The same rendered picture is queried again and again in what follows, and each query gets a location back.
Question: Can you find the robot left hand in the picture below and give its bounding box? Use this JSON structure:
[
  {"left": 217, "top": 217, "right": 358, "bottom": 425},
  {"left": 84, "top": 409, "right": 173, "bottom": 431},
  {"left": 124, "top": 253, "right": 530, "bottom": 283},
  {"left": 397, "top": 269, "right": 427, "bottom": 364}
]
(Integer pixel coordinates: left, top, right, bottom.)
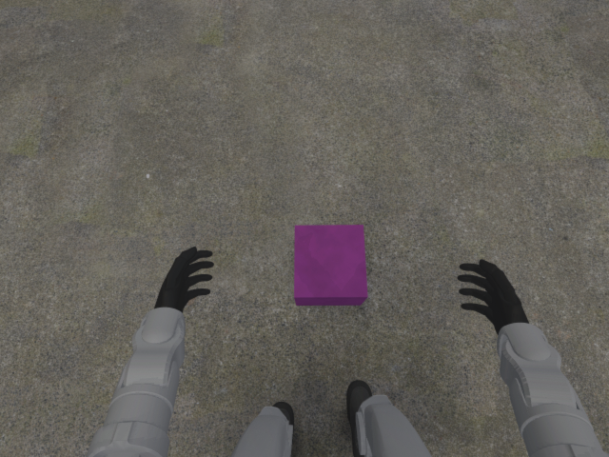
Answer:
[{"left": 154, "top": 247, "right": 214, "bottom": 313}]

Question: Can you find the right robot thigh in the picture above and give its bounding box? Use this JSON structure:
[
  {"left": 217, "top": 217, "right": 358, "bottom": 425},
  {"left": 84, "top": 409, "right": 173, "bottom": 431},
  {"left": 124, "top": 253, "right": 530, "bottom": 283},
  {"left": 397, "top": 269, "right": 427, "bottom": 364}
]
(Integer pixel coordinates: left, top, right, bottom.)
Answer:
[{"left": 356, "top": 404, "right": 432, "bottom": 457}]

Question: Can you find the robot left forearm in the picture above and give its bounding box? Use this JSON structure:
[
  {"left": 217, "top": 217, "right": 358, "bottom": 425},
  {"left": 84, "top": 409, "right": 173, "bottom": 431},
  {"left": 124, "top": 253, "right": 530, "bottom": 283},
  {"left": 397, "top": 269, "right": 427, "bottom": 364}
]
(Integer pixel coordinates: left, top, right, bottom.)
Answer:
[{"left": 86, "top": 308, "right": 186, "bottom": 457}]

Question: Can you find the carton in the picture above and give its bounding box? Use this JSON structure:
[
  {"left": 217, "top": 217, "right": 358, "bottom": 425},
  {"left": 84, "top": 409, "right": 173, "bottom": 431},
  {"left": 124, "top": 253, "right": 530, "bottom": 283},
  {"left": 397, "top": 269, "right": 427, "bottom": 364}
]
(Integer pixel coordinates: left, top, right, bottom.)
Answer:
[{"left": 294, "top": 225, "right": 368, "bottom": 306}]

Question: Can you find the left robot thigh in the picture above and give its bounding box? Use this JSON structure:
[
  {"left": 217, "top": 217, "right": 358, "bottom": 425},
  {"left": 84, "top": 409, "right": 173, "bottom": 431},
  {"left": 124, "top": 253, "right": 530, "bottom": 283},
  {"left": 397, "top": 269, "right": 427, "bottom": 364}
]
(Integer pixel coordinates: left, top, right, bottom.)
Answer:
[{"left": 230, "top": 415, "right": 293, "bottom": 457}]

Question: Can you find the robot thigh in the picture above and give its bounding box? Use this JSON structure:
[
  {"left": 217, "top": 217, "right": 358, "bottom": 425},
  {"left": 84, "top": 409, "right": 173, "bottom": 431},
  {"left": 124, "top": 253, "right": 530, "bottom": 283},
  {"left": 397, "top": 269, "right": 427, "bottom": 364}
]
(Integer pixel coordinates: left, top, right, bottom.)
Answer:
[
  {"left": 356, "top": 404, "right": 432, "bottom": 457},
  {"left": 230, "top": 415, "right": 293, "bottom": 457}
]

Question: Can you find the robot right forearm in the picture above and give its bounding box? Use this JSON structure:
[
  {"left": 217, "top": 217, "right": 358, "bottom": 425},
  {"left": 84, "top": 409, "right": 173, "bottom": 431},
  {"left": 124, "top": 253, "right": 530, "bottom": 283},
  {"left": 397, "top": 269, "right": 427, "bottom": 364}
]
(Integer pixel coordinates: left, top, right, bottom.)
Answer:
[{"left": 497, "top": 323, "right": 609, "bottom": 457}]

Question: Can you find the robot right hand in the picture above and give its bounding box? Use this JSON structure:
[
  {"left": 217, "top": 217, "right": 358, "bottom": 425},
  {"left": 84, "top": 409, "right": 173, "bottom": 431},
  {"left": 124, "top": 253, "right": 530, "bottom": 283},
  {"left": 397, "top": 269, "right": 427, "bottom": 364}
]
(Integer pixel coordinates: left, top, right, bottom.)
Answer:
[{"left": 458, "top": 259, "right": 529, "bottom": 335}]

